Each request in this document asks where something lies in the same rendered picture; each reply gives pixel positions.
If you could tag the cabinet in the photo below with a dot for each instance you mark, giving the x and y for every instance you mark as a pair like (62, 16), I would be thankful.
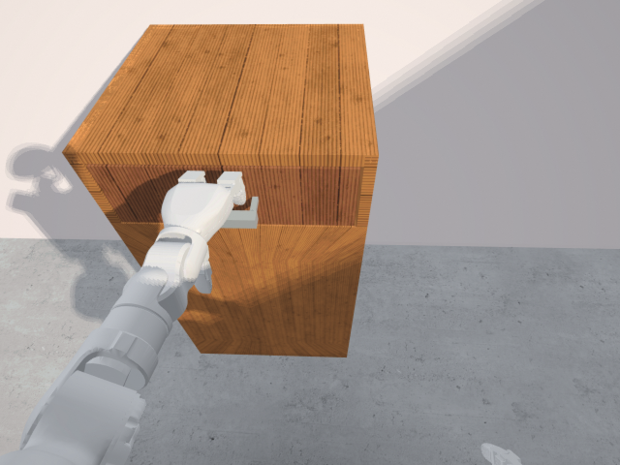
(248, 95)

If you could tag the right robot hand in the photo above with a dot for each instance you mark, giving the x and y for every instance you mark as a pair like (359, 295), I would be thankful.
(498, 456)

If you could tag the drawer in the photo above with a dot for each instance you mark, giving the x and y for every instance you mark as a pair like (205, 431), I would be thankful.
(288, 195)

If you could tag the left robot upper arm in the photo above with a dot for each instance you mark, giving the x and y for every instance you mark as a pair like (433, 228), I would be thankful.
(90, 421)

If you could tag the left robot forearm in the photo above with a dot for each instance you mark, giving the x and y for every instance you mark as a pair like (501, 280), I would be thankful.
(124, 349)

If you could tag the handle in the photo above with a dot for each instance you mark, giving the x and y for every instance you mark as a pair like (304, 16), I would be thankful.
(244, 219)

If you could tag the left robot hand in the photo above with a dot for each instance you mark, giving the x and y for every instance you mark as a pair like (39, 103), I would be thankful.
(203, 208)

